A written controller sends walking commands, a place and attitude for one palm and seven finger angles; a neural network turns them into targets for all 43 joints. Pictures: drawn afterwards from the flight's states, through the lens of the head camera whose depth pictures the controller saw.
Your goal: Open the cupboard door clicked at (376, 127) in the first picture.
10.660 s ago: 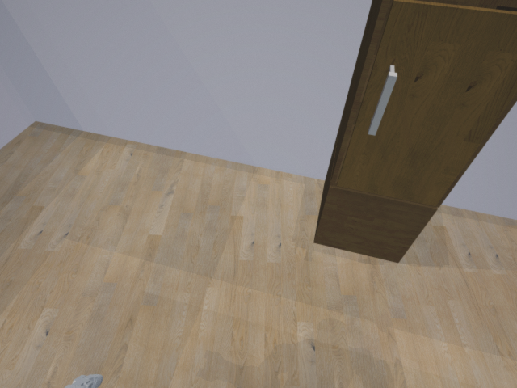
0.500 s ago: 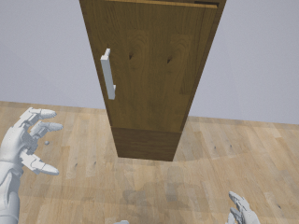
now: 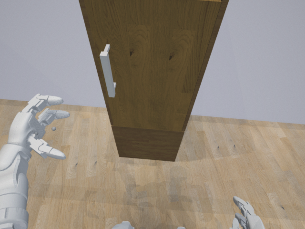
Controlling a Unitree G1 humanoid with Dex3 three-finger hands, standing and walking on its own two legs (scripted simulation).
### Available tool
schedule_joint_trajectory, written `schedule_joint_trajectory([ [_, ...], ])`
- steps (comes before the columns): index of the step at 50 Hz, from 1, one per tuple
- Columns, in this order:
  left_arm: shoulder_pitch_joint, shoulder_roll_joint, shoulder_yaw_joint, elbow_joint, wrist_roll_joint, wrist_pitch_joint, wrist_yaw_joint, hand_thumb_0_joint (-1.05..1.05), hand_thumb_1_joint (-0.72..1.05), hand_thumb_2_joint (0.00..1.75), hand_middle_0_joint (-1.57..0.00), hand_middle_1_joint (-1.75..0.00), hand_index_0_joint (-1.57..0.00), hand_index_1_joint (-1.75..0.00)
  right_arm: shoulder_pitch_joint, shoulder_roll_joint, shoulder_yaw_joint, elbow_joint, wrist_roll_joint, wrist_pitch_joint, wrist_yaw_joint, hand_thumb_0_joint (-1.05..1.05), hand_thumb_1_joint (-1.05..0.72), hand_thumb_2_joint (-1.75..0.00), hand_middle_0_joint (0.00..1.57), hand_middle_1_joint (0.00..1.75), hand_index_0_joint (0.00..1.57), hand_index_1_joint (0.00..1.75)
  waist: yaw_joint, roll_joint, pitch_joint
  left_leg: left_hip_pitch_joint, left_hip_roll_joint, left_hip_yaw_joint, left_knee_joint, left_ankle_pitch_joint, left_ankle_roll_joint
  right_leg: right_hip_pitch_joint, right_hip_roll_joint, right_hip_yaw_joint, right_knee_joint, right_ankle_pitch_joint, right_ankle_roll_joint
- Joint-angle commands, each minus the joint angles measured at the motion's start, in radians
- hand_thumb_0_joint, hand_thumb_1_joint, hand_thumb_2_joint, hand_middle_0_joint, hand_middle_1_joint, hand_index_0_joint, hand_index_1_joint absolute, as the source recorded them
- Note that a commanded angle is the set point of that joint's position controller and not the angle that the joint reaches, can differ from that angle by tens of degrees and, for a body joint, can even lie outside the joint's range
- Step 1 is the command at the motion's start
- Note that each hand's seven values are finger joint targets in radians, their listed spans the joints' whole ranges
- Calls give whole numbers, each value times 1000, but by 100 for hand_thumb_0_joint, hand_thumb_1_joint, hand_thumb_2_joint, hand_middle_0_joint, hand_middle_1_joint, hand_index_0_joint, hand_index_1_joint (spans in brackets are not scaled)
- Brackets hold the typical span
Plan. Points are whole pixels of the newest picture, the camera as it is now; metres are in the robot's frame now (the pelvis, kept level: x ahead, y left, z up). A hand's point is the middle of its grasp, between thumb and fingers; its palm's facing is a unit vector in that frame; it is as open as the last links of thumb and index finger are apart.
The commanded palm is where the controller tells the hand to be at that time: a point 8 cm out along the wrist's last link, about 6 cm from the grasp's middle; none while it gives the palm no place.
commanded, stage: move the hooked fingers beside the handle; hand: left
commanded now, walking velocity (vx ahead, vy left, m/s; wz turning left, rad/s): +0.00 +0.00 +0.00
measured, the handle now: (109, 72) +0.57 +0.17 +0.06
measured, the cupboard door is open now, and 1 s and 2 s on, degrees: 0 0 0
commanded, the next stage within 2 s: none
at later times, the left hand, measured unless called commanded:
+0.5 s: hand (68, 107) +0.41 +0.26 +0.07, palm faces -0.05 -1.00 +0.00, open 14.0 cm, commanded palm +0.39 +0.31 +0.07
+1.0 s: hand (79, 90) +0.47 +0.24 +0.07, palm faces -0.03 -1.00 +0.00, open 14.0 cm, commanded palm +0.47 +0.30 +0.07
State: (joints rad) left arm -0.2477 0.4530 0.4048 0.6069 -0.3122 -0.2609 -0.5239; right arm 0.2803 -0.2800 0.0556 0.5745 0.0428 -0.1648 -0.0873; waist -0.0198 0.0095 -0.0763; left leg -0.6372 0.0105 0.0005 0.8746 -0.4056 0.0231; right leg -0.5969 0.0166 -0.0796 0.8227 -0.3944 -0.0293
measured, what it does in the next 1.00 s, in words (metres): stands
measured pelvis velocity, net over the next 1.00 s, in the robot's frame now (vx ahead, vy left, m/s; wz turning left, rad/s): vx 0.01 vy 0.01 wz -0.04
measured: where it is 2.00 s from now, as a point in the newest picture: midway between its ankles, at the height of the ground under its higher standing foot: outside the picture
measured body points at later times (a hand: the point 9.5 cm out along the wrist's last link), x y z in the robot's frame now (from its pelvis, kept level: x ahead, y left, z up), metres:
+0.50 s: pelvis +0.00 +0.00 -0.01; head +0.08 +0.02 +0.44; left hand +0.40 +0.31 +0.07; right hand +0.08 -0.27 -0.10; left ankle +0.02 +0.10 -0.70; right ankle +0.01 -0.11 -0.70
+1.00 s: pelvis +0.01 +0.01 -0.01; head +0.11 +0.03 +0.42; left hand +0.47 +0.30 +0.07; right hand +0.03 -0.26 -0.12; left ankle +0.02 +0.10 -0.70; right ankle +0.01 -0.11 -0.70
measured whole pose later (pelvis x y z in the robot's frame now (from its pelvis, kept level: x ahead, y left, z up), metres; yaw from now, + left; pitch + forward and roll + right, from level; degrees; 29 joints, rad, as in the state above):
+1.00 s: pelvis +0.01 +0.01 -0.01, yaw -2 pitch +17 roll -3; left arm -0.76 0.59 0.45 1.13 -0.16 -0.35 -0.43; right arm 0.38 -0.28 0.05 0.61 0.02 0.03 -0.04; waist -0.13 0.00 -0.10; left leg -0.82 0.03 0.02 0.96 -0.44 0.04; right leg -0.78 0.03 -0.06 0.88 -0.40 -0.02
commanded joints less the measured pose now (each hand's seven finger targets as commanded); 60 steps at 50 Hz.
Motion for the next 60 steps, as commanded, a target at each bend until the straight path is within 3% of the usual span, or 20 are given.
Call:
schedule_joint_trajectory([
  [1,-296,302,107,-140,-25,-62,3,0,-50,30,-30,-120,-30,-120,11,-156,-68,-123,4,-26,-5,0,-90,-90,20,30,20,30,-1,86,-263,137,-13,-21,-128,228,3,118,4,64,-105,224,1],
  [2,-297,336,135,-127,-25,-65,5,0,-50,30,-30,-120,-30,-120,20,-162,-70,-125,1,-20,-4,0,-90,-90,20,30,20,30,6,62,-275,129,-12,-24,-121,247,4,139,8,67,-97,241,-3],
  [4,-307,327,126,-132,-19,-73,3,0,-50,30,-30,-120,-30,-120,26,-158,-72,-132,2,-12,2,0,-90,-90,20,30,20,30,6,81,-303,136,-12,-18,-122,266,4,143,8,66,-91,266,0],
  [7,-345,342,136,-77,-22,-80,-3,0,-50,30,-30,-120,-30,-120,46,-164,-73,-125,0,3,2,0,-90,-90,20,30,20,30,-8,44,-284,101,-11,-11,-107,260,8,142,12,77,-91,276,3],
  [11,-450,345,111,-24,-1,-98,-11,0,-50,30,-30,-120,-30,-120,64,-166,-77,-107,4,18,2,0,-90,-90,20,30,20,30,-31,97,-274,108,-8,-12,-104,232,8,86,12,76,-91,240,4],
  [14,-529,323,71,-26,7,-119,-15,0,-50,30,-30,-120,-30,-120,82,-169,-82,-96,3,27,2,0,-90,-90,20,30,20,30,-45,93,-326,143,-5,-25,-98,255,9,66,17,68,-78,247,3],
  [17,-538,354,100,20,10,-122,-2,0,-50,30,-30,-120,-30,-120,99,-175,-85,-85,0,39,2,0,-90,-90,20,30,20,30,-37,83,-337,141,-4,-30,-92,260,9,58,21,65,-71,238,-2],
  [19,-574,331,75,43,22,-118,4,0,-50,30,-30,-120,-30,-120,105,-172,-83,-81,-1,46,7,0,-90,-90,20,30,20,30,-46,94,-347,149,-2,-31,-93,273,7,46,18,60,-66,250,2],
  [22,-579,368,102,51,36,-120,22,0,-50,30,-30,-120,-30,-120,118,-173,-85,-84,-5,59,13,0,-90,-90,20,30,20,30,-31,113,-371,150,-1,-32,-84,330,5,62,20,58,-50,292,-4],
  [27,-650,353,84,95,50,-130,51,0,-50,30,-30,-120,-30,-120,133,-173,-85,-77,-5,81,21,0,-90,-90,20,30,20,30,-56,82,-342,143,8,-36,-81,323,5,26,26,52,-52,277,-1],
  [31,-720,345,61,150,80,-136,70,0,-50,30,-30,-120,-30,-120,153,-176,-87,-64,-9,100,24,0,-90,-90,20,30,20,30,-75,101,-360,160,12,-42,-76,323,1,-22,23,47,-45,257,4],
  [37,-786,397,93,224,101,-163,81,0,-50,30,-30,-120,-30,-120,178,-181,-86,-48,-17,128,28,0,-90,-90,20,30,20,30,-76,101,-396,150,14,-45,-52,355,3,-16,28,52,-27,281,0],
  [38,-822,381,69,220,107,-166,79,0,-50,30,-30,-120,-30,-120,179,-179,-84,-45,-16,132,29,0,-90,-90,20,30,20,30,-88,116,-402,164,16,-45,-50,365,2,-32,28,52,-26,285,4],
  [40,-816,406,95,240,108,-168,84,0,-50,30,-30,-120,-30,-120,188,-182,-87,-42,-19,140,31,0,-90,-90,20,30,20,30,-79,117,-415,167,17,-49,-48,365,0,-32,28,50,-26,280,3],
  [42,-834,376,69,241,105,-169,81,0,-50,30,-30,-120,-30,-120,193,-179,-87,-43,-19,149,33,0,-90,-90,20,30,20,30,-91,115,-423,170,17,-45,-39,389,4,-33,31,53,-25,303,4],
  [50,-970,469,90,362,145,-159,93,0,-50,30,-30,-120,-30,-120,226,-194,-77,-23,-23,179,27,0,-90,-90,20,30,20,30,-128,98,-385,67,15,-40,-21,279,13,-60,30,66,-26,242,11],
  [53,-1016,519,112,350,157,-172,90,0,-50,30,-30,-120,-30,-120,247,-200,-77,-21,-29,186,26,0,-90,-90,20,30,20,30,-125,155,-463,112,17,-49,-6,335,8,-64,33,65,-7,270,7],
  [56,-1052,501,86,402,158,-156,82,0,-50,30,-30,-120,-30,-120,256,-201,-73,-8,-30,191,28,0,-90,-90,20,30,20,30,-152,154,-431,92,21,-50,5,311,10,-102,35,65,-14,247,12],
  [58,-1060,551,118,411,162,-150,77,0,-50,30,-30,-120,-30,-120,274,-209,-72,-9,-33,198,28,0,-90,-90,20,30,20,30,-146,153,-458,91,23,-53,13,349,12,-88,37,64,-3,279,9],
  [60,-1069,511,81,412,172,-141,76,0,-50,30,-30,-120,-30,-120,281,-203,-72,-9,-35,206,32,0,-90,-90,20,30,20,30,-154,183,-463,123,25,-58,16,378,8,-124,38,55,-1,280,9],
])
